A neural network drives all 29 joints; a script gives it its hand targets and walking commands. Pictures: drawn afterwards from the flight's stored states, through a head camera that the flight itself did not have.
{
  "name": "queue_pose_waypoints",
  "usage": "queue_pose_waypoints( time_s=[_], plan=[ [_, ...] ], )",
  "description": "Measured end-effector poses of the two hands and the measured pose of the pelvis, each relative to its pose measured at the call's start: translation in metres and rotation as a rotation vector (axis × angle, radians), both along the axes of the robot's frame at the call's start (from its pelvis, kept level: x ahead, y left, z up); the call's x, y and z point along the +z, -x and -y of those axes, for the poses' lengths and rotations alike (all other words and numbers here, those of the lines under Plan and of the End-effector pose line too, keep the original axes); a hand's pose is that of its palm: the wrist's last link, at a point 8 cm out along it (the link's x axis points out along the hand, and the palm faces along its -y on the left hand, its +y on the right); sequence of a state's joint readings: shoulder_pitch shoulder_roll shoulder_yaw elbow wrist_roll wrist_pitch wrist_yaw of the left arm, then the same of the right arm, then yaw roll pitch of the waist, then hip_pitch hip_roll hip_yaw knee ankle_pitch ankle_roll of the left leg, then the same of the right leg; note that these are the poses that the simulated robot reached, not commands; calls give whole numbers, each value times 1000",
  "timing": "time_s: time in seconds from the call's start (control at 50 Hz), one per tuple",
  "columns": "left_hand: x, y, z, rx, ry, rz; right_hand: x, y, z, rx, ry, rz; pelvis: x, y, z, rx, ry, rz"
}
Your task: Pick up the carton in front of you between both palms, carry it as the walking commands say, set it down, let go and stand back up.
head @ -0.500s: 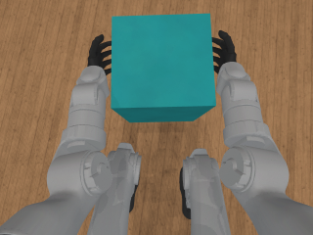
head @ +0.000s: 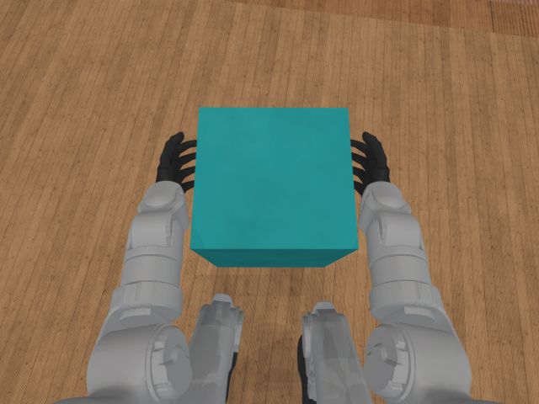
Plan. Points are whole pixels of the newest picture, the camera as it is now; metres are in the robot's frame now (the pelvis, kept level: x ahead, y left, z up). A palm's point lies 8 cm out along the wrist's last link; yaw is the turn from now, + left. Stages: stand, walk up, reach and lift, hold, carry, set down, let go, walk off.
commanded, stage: reach and lift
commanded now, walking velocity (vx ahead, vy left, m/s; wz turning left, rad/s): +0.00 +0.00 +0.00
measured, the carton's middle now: (272, 200) +0.44 +0.02 -0.11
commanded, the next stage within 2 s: hold in 1.90 s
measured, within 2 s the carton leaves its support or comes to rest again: neither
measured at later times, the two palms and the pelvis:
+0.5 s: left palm (137, 158) +0.39 +0.16 +0.12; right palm (438, 171) +0.40 -0.14 +0.11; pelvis +0.05 +0.00 +0.14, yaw +0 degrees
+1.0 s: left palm (66, 117) +0.36 +0.15 +0.24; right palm out of the picture +0.36 -0.15 +0.23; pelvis +0.07 +0.00 +0.21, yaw +0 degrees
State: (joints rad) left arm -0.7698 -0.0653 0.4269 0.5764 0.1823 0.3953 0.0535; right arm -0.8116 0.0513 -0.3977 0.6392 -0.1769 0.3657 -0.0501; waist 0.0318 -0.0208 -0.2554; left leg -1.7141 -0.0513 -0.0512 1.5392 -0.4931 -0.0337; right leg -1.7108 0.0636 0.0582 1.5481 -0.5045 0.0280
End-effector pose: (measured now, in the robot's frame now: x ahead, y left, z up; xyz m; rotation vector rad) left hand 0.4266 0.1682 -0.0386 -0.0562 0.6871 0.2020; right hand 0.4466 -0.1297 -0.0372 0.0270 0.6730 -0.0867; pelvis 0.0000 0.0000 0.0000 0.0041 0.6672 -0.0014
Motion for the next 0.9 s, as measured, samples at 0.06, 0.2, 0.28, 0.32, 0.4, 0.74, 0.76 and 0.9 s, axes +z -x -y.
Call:
queue_pose_waypoints(
  time_s=[0.06,0.2,0.28,0.32,0.4,0.74,0.76,0.9],
  plan=[
    [18,8,2,1,8,-17,20,9,2,-6,-2,-18,19,-4,-1,2,2,40],
    [68,15,6,-16,-6,-8,66,20,7,-15,-3,-9,59,-15,0,-2,-2,113],
    [93,20,9,-24,-5,-14,90,29,10,-23,-3,-15,82,-24,0,-2,-2,157],
    [105,23,11,-28,-8,-16,101,33,11,-29,-5,-17,94,-28,1,-4,-4,181],
    [129,27,12,-34,-12,-13,123,39,13,-33,-7,-14,116,-37,2,-8,-8,231],
    [227,54,16,-59,-18,1,225,69,17,-33,20,3,193,-71,4,-3,-4,505],
    [233,55,17,-60,-17,8,232,70,18,-30,25,10,196,-72,4,-3,-4,525],
    [269,63,18,-93,-57,23,267,79,19,-21,39,26,210,-77,2,1,0,656]
  ],
)
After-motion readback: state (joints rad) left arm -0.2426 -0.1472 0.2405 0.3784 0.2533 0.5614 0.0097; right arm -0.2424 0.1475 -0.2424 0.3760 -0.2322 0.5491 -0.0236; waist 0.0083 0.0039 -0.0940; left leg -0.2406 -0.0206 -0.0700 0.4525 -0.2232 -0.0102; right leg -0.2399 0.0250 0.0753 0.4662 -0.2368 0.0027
